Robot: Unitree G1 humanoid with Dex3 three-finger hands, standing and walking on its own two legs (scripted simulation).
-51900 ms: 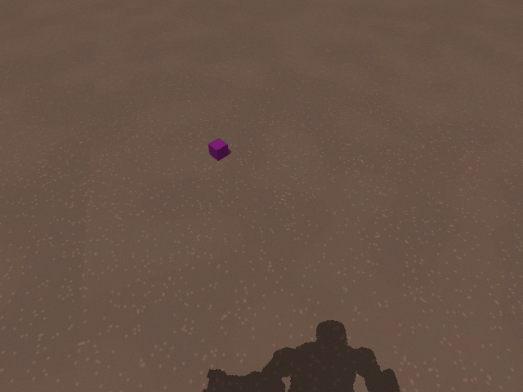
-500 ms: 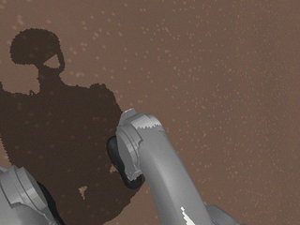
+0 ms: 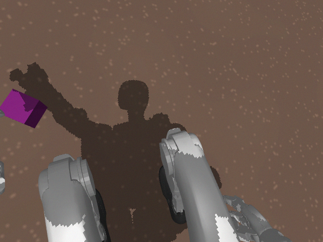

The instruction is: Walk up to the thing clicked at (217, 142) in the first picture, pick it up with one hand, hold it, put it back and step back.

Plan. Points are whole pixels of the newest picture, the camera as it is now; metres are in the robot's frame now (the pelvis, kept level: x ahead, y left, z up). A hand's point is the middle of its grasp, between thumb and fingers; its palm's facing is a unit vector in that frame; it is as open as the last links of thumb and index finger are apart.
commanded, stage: withdraw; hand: left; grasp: from above
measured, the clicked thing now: (24, 109) +0.50 +0.31 -0.31
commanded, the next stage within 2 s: home in 0.18 s
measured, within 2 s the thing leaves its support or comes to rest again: neither
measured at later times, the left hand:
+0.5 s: hand out of the picture +0.49 +0.33 -0.14, palm faces -0.37 -0.10 -0.92, open 12.0 cm
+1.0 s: hand out of the picture +0.33 +0.27 +0.07, palm faces -0.18 -0.75 -0.63, open 7.7 cm
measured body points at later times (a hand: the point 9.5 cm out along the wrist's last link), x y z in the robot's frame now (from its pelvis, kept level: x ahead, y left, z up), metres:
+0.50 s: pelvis +0.00 +0.01 +0.00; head +0.25 +0.12 +0.36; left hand +0.50 +0.34 -0.08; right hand +0.07 -0.27 -0.08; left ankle +0.09 +0.13 -0.31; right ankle +0.12 -0.13 -0.31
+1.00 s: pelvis +0.02 +0.00 +0.17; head +0.17 +0.05 +0.59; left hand +0.33 +0.31 +0.11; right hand +0.21 -0.23 +0.06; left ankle +0.08 +0.13 -0.31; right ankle +0.12 -0.13 -0.31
